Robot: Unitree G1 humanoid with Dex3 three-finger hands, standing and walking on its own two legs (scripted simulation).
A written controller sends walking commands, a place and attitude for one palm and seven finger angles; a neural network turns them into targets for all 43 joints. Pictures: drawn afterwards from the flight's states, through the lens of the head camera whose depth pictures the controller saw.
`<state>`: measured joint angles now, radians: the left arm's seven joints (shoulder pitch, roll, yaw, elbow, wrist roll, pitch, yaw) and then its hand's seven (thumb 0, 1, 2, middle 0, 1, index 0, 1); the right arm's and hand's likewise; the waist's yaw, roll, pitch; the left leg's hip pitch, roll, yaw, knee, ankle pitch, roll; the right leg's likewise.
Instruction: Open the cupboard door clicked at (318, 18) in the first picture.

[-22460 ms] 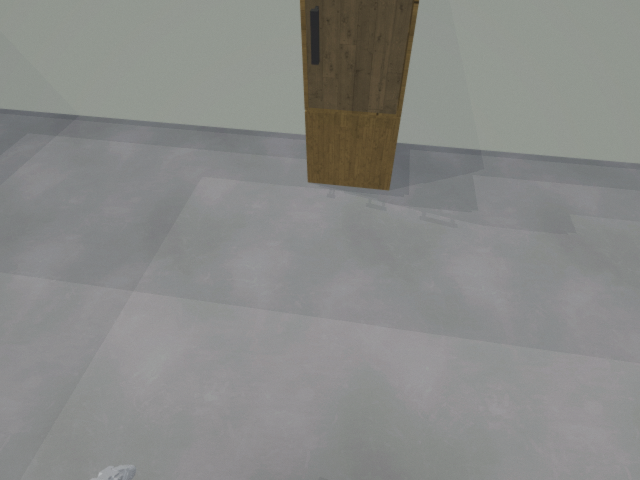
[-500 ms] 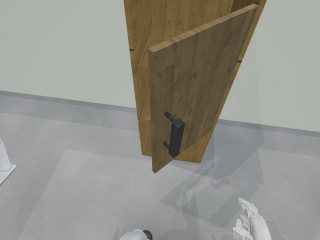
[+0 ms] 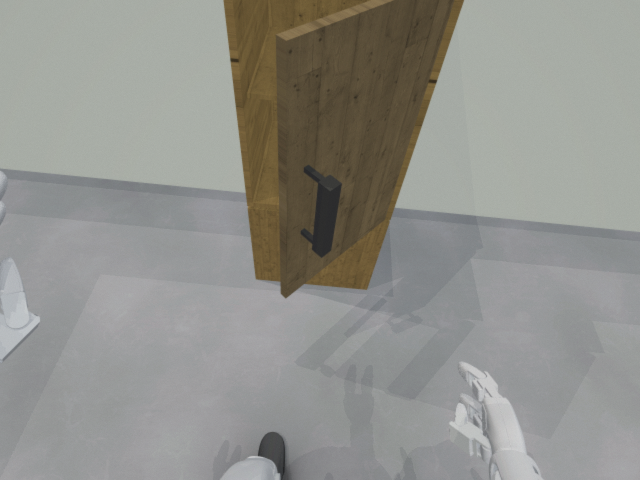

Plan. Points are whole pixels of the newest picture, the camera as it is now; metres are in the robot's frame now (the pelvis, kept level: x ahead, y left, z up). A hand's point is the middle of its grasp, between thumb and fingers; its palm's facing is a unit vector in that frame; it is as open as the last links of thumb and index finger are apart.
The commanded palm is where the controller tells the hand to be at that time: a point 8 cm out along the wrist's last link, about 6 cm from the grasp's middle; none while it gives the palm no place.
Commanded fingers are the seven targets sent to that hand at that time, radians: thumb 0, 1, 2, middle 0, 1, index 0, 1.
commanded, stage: stop stepping back and stand still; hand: left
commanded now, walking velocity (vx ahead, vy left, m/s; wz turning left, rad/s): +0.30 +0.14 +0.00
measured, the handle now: (316, 212) +0.53 +0.06 -0.04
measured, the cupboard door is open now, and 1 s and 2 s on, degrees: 48 48 48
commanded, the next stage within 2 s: let the arm hang, fingers relaxed in 1.36 s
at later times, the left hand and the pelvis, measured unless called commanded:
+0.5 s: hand out of the picture +0.12 +0.24 +0.18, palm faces +0.40 -0.77 -0.50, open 7.4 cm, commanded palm +0.08 +0.28 +0.19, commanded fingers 0.00 0.90 0.90 -0.20 -0.30 -0.20 -0.30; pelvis -0.07 -0.02 +0.02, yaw -2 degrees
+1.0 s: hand out of the picture +0.12 +0.29 +0.17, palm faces +0.42 -0.78 -0.47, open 7.4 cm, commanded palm +0.06 +0.32 +0.19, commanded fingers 0.00 0.90 0.90 -0.20 -0.30 -0.20 -0.30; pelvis -0.07 +0.02 +0.01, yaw +0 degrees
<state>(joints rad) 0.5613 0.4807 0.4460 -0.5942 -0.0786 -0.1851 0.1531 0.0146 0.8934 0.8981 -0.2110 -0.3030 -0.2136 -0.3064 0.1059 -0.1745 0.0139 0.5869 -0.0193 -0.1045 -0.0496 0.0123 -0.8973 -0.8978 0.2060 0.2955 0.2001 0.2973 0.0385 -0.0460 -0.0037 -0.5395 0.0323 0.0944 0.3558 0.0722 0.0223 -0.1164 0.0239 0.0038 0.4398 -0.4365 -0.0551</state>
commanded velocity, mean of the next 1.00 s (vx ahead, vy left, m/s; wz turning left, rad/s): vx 0.11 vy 0.02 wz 0.00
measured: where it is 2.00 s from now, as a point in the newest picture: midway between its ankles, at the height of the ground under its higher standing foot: outside the picture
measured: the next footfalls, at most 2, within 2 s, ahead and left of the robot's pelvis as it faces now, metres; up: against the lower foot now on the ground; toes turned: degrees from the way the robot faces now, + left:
left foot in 0.14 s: +0.08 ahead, +0.08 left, +0.00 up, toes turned +0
left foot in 0.66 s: -0.03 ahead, +0.15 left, +0.00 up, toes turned +5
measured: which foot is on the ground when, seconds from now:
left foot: down 0.00-0.00, up 0.02-0.12, down 0.14-0.38, up 0.40-0.64, down 0.66-1.00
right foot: down 0.00-1.00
